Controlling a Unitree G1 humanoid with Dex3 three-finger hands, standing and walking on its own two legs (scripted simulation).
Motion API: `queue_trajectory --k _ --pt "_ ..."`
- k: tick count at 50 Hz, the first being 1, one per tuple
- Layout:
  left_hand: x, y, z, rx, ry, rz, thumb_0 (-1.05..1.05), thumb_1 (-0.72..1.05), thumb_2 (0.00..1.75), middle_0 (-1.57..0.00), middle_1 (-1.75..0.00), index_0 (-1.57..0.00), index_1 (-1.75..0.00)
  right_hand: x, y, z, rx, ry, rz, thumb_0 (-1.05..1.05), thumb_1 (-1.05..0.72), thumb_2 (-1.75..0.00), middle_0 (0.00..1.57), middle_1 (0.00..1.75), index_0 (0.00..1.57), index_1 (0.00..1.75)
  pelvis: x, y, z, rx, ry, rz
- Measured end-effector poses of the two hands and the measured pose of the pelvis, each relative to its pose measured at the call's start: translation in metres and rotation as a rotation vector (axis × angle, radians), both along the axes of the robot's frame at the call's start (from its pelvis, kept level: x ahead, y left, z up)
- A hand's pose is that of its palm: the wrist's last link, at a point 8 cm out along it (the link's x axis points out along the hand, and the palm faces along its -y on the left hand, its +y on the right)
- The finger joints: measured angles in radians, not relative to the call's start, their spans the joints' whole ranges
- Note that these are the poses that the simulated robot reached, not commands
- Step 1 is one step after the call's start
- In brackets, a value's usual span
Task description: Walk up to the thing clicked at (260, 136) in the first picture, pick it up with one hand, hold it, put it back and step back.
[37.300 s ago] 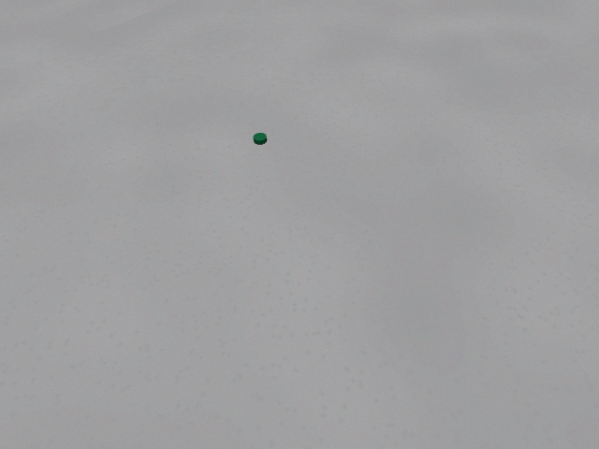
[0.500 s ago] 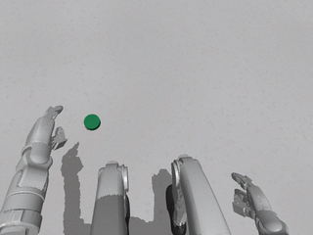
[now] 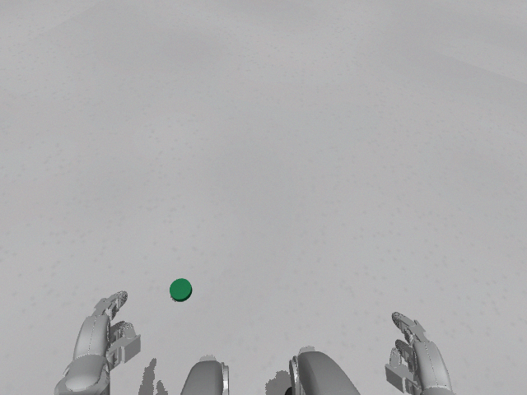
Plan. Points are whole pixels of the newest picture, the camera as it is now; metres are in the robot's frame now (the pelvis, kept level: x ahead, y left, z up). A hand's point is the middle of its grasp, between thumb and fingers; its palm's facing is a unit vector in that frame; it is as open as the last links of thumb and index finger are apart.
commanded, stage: home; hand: left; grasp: from above
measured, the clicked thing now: (181, 289) +0.50 +0.22 -0.66
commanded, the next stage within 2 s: none
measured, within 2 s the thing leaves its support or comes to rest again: neither
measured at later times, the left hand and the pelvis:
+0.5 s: hand (113, 375) +0.18 +0.19 +0.00, palm faces +0.08 -0.98 -0.20, open 7.4 cm; pelvis +0.03 +0.00 +0.05, yaw +1 degrees
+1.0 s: hand (116, 373) +0.18 +0.19 +0.00, palm faces +0.06 -0.98 -0.20, open 7.4 cm; pelvis +0.02 +0.00 +0.05, yaw +1 degrees
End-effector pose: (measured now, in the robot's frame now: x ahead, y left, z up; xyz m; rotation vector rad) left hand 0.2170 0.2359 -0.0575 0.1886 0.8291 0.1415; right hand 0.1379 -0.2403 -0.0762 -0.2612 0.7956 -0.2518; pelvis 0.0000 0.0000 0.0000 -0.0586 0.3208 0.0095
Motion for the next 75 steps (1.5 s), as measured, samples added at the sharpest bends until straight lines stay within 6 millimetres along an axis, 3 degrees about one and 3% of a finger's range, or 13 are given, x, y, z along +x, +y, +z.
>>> queue_trajectory --k 9,16,25,47,75 --pt "-0.031 -0.004 0.063 -0.01 -0.019 0.008 0.01 0.9 0.89 -0.2 -0.3 -0.2 -0.3 0.012 -0.001 0.047 -0.018 -0.096 -0.026 0.02 -0.9 -0.9 0.2 0.3 0.2 0.3 0.02 0.002 0.037 0.004 -0.09 0.008" --pt "-0.047 -0.001 0.085 -0.01 -0.029 0.015 0.01 0.9 0.89 -0.2 -0.3 -0.2 -0.3 0.035 0.008 0.067 -0.011 -0.194 0.008 0.02 -0.9 -0.9 0.2 0.3 0.2 0.3 0.027 0.004 0.047 0.008 -0.129 0.016" --pt "-0.053 0.001 0.083 -0.021 -0.018 0.021 0.01 0.9 0.89 -0.2 -0.3 -0.2 -0.3 0.052 0.015 0.075 -0.012 -0.254 0.064 0.02 -0.9 -0.9 0.2 0.3 0.2 0.3 0.026 0.004 0.048 0.011 -0.149 0.022" --pt "-0.05 -0.001 0.084 -0.015 -0.027 -0.001 0.01 0.91 0.89 -0.2 -0.3 -0.2 -0.3 0.026 0.006 0.063 -0.02 -0.186 0.028 0.02 -0.9 -0.9 0.2 0.3 0.2 0.3 0.023 0.004 0.047 0.014 -0.152 0.013" --pt "-0.051 -0.002 0.085 -0.014 -0.031 -0.002 0.01 0.9 0.89 -0.2 -0.3 -0.2 -0.3 0.035 0.005 0.067 -0.026 -0.215 0.039 0.02 -0.9 -0.9 0.2 0.3 0.2 0.3 0.024 0.002 0.046 0.013 -0.151 0.015"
